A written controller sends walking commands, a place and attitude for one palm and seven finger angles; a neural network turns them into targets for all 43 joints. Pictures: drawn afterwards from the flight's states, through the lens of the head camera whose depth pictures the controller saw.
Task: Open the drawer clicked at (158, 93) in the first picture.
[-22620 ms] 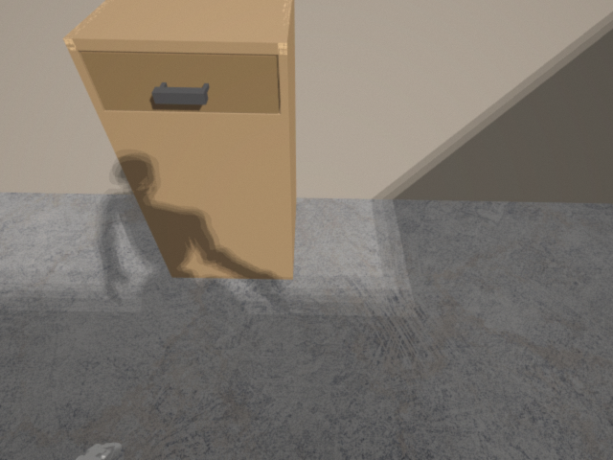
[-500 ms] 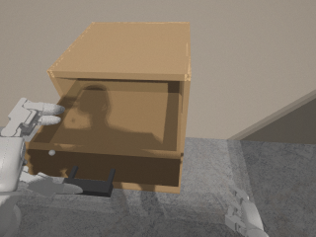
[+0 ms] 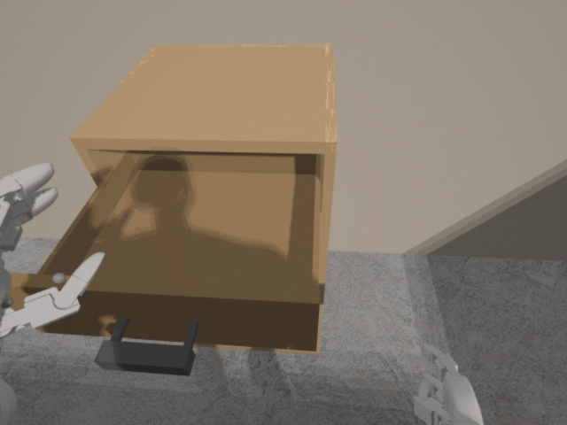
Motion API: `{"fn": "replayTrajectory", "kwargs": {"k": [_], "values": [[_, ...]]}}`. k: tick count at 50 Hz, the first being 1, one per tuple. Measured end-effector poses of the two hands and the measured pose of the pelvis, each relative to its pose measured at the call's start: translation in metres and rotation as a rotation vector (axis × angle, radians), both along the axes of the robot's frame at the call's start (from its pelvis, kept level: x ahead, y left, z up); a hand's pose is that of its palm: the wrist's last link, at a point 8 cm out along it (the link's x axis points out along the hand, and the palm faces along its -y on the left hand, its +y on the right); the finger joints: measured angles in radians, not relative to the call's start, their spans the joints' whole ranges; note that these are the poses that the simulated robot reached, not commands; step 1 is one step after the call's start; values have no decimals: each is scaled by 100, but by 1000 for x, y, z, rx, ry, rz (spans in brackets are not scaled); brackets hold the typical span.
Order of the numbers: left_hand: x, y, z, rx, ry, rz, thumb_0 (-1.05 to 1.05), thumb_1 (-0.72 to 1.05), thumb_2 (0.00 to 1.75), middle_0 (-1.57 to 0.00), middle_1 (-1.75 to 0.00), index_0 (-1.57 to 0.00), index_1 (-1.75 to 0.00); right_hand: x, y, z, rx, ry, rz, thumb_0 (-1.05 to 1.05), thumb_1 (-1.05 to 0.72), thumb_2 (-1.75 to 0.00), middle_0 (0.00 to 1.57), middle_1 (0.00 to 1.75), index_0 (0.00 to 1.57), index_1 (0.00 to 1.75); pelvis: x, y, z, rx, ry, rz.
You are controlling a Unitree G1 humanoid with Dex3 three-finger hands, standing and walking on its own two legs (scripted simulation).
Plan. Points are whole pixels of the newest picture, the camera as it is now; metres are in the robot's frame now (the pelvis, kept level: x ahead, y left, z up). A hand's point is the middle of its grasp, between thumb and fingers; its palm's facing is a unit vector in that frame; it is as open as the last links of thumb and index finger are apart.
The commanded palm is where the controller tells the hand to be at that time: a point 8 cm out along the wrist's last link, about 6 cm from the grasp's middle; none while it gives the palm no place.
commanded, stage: draw the hand back to the body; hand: left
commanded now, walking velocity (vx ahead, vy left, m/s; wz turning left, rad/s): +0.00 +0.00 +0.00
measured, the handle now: (152, 341) +0.21 +0.21 +0.04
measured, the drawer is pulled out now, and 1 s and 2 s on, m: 0.29 0.29 0.29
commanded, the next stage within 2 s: step back with the hand held close in 0.34 s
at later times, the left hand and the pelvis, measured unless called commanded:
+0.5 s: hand (56, 279) +0.18 +0.22 +0.23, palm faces +0.45 -0.78 -0.42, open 7.5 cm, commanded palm +0.12 +0.27 +0.23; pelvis -0.01 -0.01 +0.00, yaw +1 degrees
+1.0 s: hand (13, 323) +0.14 +0.24 +0.22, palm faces +0.41 -0.75 -0.52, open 7.4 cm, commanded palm +0.07 +0.29 +0.23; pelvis -0.06 +0.01 -0.01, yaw +0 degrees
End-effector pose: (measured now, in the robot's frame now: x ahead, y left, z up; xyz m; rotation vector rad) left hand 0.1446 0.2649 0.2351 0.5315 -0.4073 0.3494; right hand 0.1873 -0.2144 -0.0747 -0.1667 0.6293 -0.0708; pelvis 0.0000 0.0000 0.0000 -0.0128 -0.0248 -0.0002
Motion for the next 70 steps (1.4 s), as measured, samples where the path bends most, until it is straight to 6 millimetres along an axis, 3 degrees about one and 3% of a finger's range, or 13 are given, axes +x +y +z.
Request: {"fn": "replayTrajectory", "kwargs": {"k": [11, 19, 24, 29, 38, 54, 63, 70], "values": [[-5, 0, -3, -29, -3, 37, 1, 72, 83, -22, -42, -22, -41, 6, 6, 2, 16, -16, 34, 2, -91, -90, 20, 30, 20, 30, -1, -5, 0, 2, -4, 9], [-7, -5, 1, -12, -11, 30, 1, 85, 88, -22, -33, -21, -33, -1, 2, -2, 25, -4, 29, 2, -91, -90, 21, 30, 20, 30, -3, -9, 0, 4, -9, 9], [-6, -6, 2, 0, -10, 30, 1, 87, 89, -21, -32, -21, -31, -7, -4, -4, 25, 9, 16, 2, -91, -90, 21, 30, 20, 30, -5, -11, 0, 3, -4, 10], [-5, 1, 15, 94, -63, 25, 1, 88, 90, -21, -31, -21, -30, -20, -15, -6, 0, 50, -8, 2, -91, -90, 21, 30, 20, 30, -12, -11, -1, -7, 33, 26], [-7, 4, -6, 120, 56, -51, 1, 89, 90, -21, -31, -21, -30, -53, -32, -6, -52, 112, -123, 2, -91, -90, 20, 30, 20, 30, -28, 3, -3, 7, 71, 11], [-53, 14, 2, 143, -81, -32, 1, 89, 90, -22, -31, -21, -30, -83, -4, -6, -46, 68, -58, 2, -90, -90, 21, 30, 20, 30, -66, 9, -13, 14, 69, 2], [-67, 20, -2, 126, -123, -52, 1, 88, 90, -22, -31, -21, -30, -108, -7, -5, -97, 94, -67, 2, -90, -90, 21, 30, 20, 30, -80, 15, -15, -3, 72, 15], [-70, 22, 6, 163, -143, -34, 1, 88, 90, -21, -31, -21, -30, -119, -4, -8, -92, 104, -60, 2, -90, -90, 21, 30, 20, 30, -84, 13, -13, 3, 93, -5]]}}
